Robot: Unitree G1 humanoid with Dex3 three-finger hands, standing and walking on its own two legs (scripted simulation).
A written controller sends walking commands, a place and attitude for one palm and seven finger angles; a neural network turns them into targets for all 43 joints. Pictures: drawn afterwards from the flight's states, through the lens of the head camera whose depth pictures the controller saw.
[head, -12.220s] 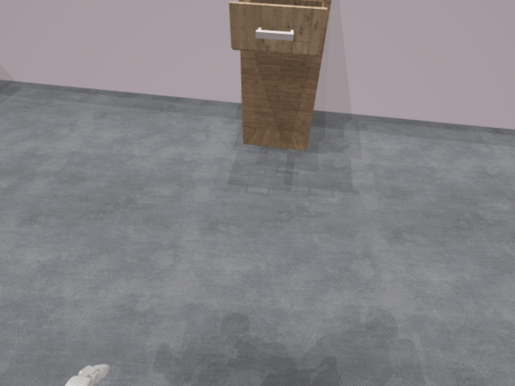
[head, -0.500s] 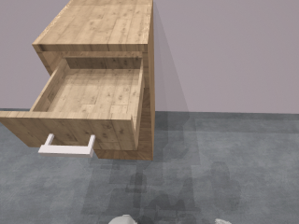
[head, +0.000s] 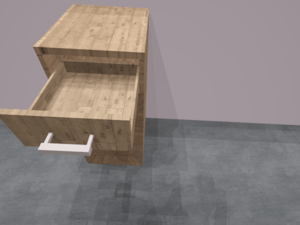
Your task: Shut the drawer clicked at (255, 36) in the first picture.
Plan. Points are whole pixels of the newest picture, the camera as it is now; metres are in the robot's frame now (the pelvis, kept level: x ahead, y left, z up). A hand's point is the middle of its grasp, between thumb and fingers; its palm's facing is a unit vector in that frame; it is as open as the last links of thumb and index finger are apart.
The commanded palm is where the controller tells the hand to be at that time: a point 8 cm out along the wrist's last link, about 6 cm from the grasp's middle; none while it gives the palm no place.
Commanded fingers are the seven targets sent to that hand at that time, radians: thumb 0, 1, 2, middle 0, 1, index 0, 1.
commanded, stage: come to a stop and stand still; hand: left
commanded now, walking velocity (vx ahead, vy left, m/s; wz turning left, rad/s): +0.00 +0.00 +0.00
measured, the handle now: (68, 143) +0.32 +0.26 +0.02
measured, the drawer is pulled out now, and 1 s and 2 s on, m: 0.29 0.29 0.29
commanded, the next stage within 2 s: look again from close up in 0.10 s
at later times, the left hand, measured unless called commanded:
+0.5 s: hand out of the picture +0.02 +0.22 -0.18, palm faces +0.04 -0.98 -0.21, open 7.4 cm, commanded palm none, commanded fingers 0.00 0.90 0.90 -0.20 -0.30 -0.20 -0.30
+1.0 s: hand (70, 192) +0.20 +0.22 -0.03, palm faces +0.25 -0.95 -0.17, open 7.1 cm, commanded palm +0.11 +0.26 -0.05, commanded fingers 0.00 0.90 0.90 -0.40 -0.52 -0.40 -0.52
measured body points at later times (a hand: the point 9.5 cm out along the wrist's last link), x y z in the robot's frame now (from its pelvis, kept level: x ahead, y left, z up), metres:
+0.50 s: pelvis +0.02 +0.04 -0.01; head +0.02 +0.03 +0.44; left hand +0.02 +0.27 -0.16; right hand +0.01 -0.17 -0.17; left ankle +0.03 +0.13 -0.74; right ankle +0.00 -0.09 -0.74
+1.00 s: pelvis +0.02 +0.03 -0.01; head +0.02 +0.02 +0.44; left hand +0.19 +0.27 -0.02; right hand +0.12 -0.22 -0.13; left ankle +0.03 +0.13 -0.74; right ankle +0.00 -0.09 -0.74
